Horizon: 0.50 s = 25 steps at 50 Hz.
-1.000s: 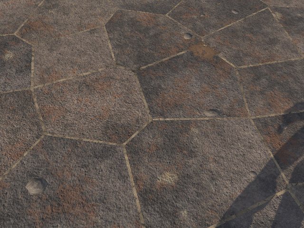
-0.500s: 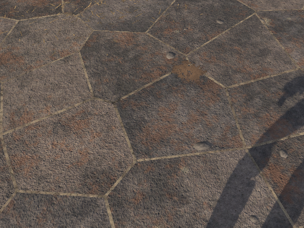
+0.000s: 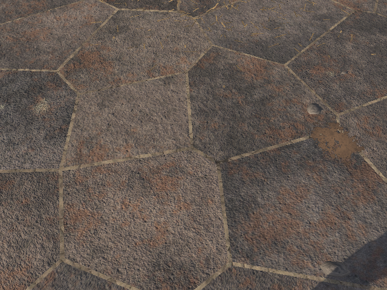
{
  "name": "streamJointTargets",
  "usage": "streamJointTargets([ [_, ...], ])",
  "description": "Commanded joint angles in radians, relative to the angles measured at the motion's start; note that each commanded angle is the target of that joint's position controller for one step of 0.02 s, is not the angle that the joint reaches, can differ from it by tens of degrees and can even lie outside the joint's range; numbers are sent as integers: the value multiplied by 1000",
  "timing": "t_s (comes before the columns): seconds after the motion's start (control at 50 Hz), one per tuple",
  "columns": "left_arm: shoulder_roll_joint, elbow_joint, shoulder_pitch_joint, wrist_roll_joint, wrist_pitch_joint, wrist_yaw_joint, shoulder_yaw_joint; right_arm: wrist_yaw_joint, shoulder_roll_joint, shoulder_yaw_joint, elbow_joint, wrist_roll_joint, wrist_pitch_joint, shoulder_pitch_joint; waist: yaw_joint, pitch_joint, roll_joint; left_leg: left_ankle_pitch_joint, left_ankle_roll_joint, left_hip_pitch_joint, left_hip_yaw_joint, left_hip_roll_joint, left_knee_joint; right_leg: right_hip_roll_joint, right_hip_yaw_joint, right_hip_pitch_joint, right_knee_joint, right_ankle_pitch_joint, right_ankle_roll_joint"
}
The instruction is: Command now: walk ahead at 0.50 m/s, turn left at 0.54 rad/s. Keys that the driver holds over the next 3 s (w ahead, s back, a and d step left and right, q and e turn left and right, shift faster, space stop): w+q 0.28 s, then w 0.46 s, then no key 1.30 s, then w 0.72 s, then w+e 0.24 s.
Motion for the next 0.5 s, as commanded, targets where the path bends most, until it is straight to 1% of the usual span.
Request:
streamJointTargets([
  [0.02,133,-101,-29,20,-21,3,36,-14,-105,-25,-76,-14,-12,36,7,-124,38,214,209,301,-402,266,-290,-71,65,-268,-61,76,0],
  [0.06,105,-104,-16,27,1,4,32,-23,-125,-31,-83,-9,-15,36,24,-107,39,282,215,215,-347,247,-317,-68,44,-237,-149,108,29],
  [0.08,93,-114,-37,29,7,6,29,-29,-140,-36,-81,-7,-16,47,22,-94,39,301,211,186,-319,234,-325,-60,34,-238,-204,149,44],
  [0.1,83,-127,-74,30,10,7,24,-36,-152,-39,-79,-4,-15,59,13,-80,43,299,201,166,-295,220,-329,-52,28,-243,-275,209,57],
  [0.14,64,-146,-151,30,9,4,15,-45,-156,-42,-74,2,-9,82,-17,-65,62,240,162,139,-254,178,-321,-24,24,-211,-441,359,66],
  [0.18,55,-162,-221,21,2,-5,9,-51,-157,-42,-69,5,-2,109,-49,-60,83,165,135,127,-251,160,-307,12,18,-159,-579,471,68],
  [0.22,69,-180,-270,10,-5,-14,11,-52,-160,-44,-58,9,4,145,-70,-57,94,113,125,149,-293,178,-285,34,26,-131,-644,501,64],
  [0.26,95,-189,-281,6,-13,-22,20,-54,-151,-42,-53,12,10,165,-67,-59,102,72,114,210,-356,201,-230,40,50,-120,-700,462,49],
  [0.3,118,-185,-247,4,-23,-29,30,-57,-147,-43,-55,7,14,158,-43,-64,127,75,99,262,-406,228,-173,38,52,-88,-722,390,21],
  [0.32,123,-170,-197,6,-29,-30,35,-58,-138,-40,-56,4,16,149,-16,-75,140,103,86,271,-409,225,-136,39,35,-29,-748,380,1],
  [0.34,140,-147,-115,15,-34,-26,47,-56,-109,-30,-58,0,15,149,23,-116,135,176,62,264,-385,187,-55,38,20,95,-776,379,-28],
  [0.36,180,-134,9,33,-38,-21,59,-51,-59,-10,-71,-9,11,148,80,-227,77,140,27,189,-323,135,162,-79,125,306,-752,355,-89],
  [0.38,274,-101,137,50,-29,-20,84,-53,-4,8,-86,10,0,279,56,-362,-190,-132,-54,-134,-187,-9,511,-287,531,654,-803,190,-253],
  [0.4,227,-74,177,18,-22,-32,78,-54,-56,6,-77,20,-7,302,66,-353,-295,-412,-71,-325,-192,4,679,-361,799,694,-913,-60,-303],
  [0.42,154,-84,127,4,-17,-30,56,-51,-130,-12,-78,23,-7,211,85,-209,-172,-339,-69,-395,-213,52,749,-327,692,587,-933,-149,-263],
  [0.44,126,-94,76,12,-8,-28,44,-51,-135,-12,-95,11,-5,123,81,-129,-93,-264,-67,-388,-172,89,743,-283,550,470,-937,-77,-229],
  [0.46,108,-91,37,19,-1,-27,35,-48,-123,-11,-112,-3,-9,69,63,-67,-64,-211,-65,-372,-152,115,685,-242,454,360,-960,31,-222],
  [0.48,87,-90,14,25,-1,-26,26,-44,-110,-13,-115,-8,-9,59,37,-46,-73,-170,-64,-328,-145,148,627,-208,383,291,-982,125,-211],
  [0.5,82,-86,5,27,-2,-25,22,-40,-92,-10,-113,-5,-8,73,19,-46,-96,-149,-66,-284,-130,163,587,-186,338,249,-1002,188,-208],
])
